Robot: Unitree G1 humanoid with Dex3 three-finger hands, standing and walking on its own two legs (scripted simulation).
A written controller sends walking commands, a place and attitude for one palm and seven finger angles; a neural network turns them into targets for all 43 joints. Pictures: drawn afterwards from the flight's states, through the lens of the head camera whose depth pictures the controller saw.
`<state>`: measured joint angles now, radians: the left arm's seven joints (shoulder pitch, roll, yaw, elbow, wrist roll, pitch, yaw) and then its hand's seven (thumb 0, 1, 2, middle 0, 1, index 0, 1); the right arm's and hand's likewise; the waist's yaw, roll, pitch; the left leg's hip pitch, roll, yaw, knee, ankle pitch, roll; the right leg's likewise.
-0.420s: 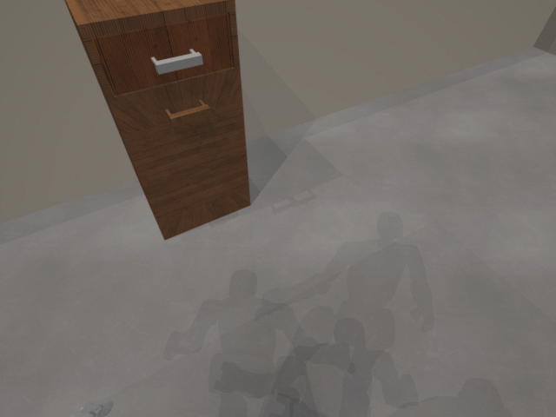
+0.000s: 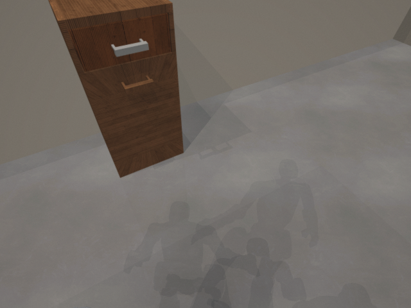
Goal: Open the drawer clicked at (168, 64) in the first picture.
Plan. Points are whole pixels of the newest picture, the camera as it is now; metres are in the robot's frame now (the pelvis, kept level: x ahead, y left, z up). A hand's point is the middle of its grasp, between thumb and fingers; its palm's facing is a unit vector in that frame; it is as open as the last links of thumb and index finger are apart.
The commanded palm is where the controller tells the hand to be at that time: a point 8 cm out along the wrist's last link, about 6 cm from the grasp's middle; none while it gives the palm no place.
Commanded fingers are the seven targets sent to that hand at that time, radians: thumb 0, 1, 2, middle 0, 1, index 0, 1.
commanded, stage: stand and wait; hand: left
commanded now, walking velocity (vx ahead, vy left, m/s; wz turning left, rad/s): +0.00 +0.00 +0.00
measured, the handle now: (129, 46) +1.04 +0.37 +0.02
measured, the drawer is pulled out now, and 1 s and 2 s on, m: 0.00 0.00 0.00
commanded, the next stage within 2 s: look at it before walking up in 0.40 s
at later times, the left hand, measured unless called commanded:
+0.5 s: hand out of the picture +0.08 +0.24 -0.15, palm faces -0.05 -0.94 -0.34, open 7.4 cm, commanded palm none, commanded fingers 0.00 0.90 0.90 -0.20 -0.30 -0.20 -0.30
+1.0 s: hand out of the picture +0.07 +0.24 -0.15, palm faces -0.05 -0.94 -0.34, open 7.4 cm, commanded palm none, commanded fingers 0.00 0.90 0.90 -0.20 -0.30 -0.20 -0.30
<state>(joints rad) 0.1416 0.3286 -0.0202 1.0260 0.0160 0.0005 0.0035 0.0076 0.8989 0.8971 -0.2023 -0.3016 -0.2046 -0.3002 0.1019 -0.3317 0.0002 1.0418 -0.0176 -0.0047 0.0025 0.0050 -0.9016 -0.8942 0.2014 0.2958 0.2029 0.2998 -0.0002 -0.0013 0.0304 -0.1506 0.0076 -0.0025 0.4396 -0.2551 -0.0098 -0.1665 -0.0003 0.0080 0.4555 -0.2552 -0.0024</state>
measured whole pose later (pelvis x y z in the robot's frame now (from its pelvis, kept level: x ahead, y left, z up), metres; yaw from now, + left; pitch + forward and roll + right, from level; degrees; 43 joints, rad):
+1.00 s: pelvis +0.00 +0.00 +0.00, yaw +0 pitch -2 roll +0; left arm 0.13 0.34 -0.01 1.09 0.02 -0.01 0.00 0.01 0.90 0.90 -0.20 -0.30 -0.20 -0.30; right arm 0.11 -0.34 0.00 1.12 -0.01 -0.01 0.00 0.00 -0.90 -0.89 0.20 0.30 0.20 0.30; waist 0.00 0.00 0.04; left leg -0.12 0.02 0.00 0.37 -0.21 -0.02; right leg -0.14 0.01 0.01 0.38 -0.21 -0.01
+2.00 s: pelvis -0.03 +0.05 +0.00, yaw +11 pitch -1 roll +0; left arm 0.23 0.19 0.02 1.05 0.02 0.05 0.03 0.01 0.90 0.90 -0.20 -0.30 -0.20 -0.30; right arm 0.25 -0.15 -0.03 1.07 -0.02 0.00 -0.02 0.00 -0.91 -0.89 0.20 0.30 0.20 0.30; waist -0.02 -0.02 0.02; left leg -0.20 -0.05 0.05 0.41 -0.20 0.08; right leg -0.24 -0.05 -0.02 0.64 -0.39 0.04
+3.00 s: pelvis -0.05 +0.02 -0.01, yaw +3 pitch -1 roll +0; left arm 0.27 0.18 0.08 1.05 0.02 0.05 0.02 0.01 0.90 0.90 -0.20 -0.30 -0.20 -0.30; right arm 0.23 -0.16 -0.06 1.06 -0.01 0.01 -0.04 0.00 -0.91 -0.89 0.20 0.30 0.20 0.30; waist 0.01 -0.03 0.06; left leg -0.27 0.05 0.12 0.58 -0.27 0.01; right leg -0.27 0.07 0.06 0.59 -0.29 -0.03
